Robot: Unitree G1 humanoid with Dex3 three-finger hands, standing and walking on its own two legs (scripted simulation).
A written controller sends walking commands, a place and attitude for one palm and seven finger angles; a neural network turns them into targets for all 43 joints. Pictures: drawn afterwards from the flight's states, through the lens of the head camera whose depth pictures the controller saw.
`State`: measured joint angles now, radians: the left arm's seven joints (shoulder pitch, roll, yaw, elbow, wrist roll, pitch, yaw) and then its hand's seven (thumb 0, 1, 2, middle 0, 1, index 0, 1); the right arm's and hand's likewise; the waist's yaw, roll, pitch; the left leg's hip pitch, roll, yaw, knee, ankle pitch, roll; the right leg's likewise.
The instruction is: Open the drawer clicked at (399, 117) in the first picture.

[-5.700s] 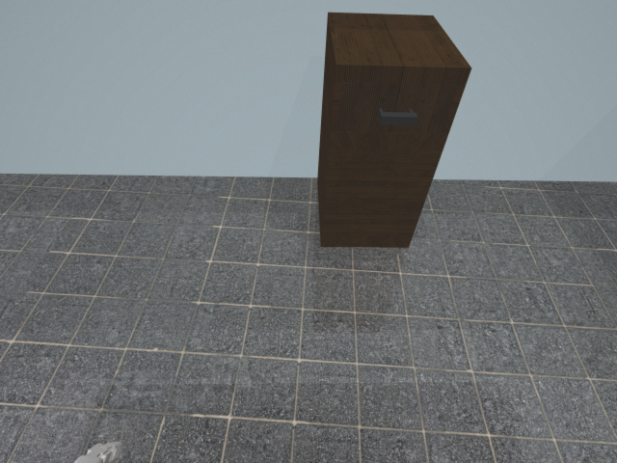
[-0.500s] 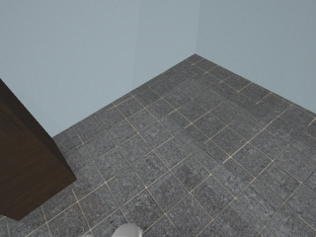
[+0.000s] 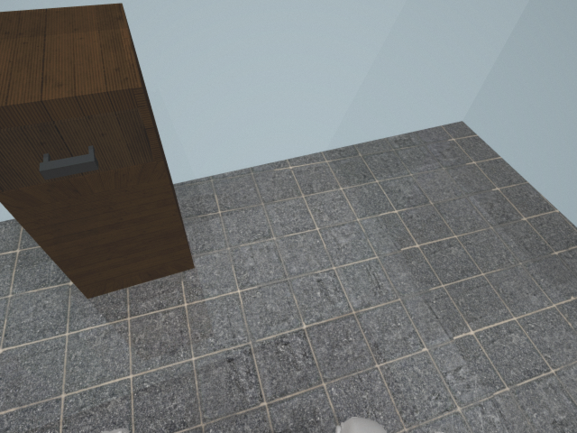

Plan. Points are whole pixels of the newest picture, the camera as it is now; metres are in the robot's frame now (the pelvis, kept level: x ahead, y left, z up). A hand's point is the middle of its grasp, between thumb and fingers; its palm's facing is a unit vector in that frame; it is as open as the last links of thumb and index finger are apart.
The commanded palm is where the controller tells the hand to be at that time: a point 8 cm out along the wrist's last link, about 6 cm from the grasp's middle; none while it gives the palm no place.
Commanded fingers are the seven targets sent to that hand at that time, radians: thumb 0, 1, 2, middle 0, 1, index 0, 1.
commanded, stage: turn to face it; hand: left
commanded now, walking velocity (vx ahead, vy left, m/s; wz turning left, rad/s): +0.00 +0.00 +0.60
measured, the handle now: (69, 159) +0.64 +0.54 -0.11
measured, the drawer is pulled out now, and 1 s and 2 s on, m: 0.00 0.00 0.00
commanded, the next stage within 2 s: take the last steps up to it in 0.54 s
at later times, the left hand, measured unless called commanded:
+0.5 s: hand out of the picture +0.01 +0.16 -0.14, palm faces +0.29 -0.91 -0.28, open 7.4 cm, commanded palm none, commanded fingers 0.00 0.90 0.90 -0.20 -0.30 -0.20 -0.30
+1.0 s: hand out of the picture -0.07 +0.21 -0.17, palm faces +0.44 -0.88 -0.19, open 7.4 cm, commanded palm none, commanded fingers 0.00 0.90 0.90 -0.20 -0.30 -0.20 -0.30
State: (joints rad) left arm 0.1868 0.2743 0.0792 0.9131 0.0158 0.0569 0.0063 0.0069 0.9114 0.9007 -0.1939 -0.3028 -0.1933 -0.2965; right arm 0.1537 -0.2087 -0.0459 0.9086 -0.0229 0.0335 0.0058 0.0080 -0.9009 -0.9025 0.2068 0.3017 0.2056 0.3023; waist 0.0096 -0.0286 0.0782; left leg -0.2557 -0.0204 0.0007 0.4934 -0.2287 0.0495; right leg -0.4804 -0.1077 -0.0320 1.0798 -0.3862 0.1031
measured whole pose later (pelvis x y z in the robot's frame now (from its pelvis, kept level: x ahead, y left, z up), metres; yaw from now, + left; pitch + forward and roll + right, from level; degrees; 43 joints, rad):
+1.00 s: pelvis -0.01 +0.02 +0.01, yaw +24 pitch -1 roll -1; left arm 0.27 0.23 0.05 1.03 0.03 0.02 -0.02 0.01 0.91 0.90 -0.19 -0.30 -0.19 -0.30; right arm 0.30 -0.16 -0.03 1.02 -0.02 -0.03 -0.02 0.00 -0.92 -0.90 0.21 0.30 0.21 0.30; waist 0.01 -0.03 0.01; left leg -0.07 -0.03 0.03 0.34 -0.26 0.05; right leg -0.46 -0.10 -0.07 0.96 -0.32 0.06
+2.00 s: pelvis +0.25 +0.15 +0.00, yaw +26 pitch -1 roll +0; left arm 0.25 0.18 0.05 1.06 0.02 0.02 0.03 0.00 0.91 0.90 -0.19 -0.30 -0.19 -0.30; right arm 0.16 -0.14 -0.03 1.04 -0.02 -0.02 -0.05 -0.02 -0.95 -0.90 0.21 0.30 0.20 0.30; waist 0.02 -0.05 0.05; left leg -0.21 0.01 0.16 0.44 -0.20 0.06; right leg -0.44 -0.07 -0.04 0.94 -0.36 0.04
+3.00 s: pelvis +0.22 +0.13 +0.00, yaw +24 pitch +0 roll +2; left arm 0.31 0.20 0.03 1.12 0.02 0.03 0.01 0.00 0.91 0.90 -0.19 -0.30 -0.19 -0.30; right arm 0.26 -0.14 0.00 1.06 -0.02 0.01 -0.04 0.01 -0.93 -0.90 0.21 0.30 0.20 0.30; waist 0.04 -0.06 -0.01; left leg -0.14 -0.03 0.04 0.42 -0.28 0.01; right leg -0.24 -0.06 -0.03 0.53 -0.27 0.01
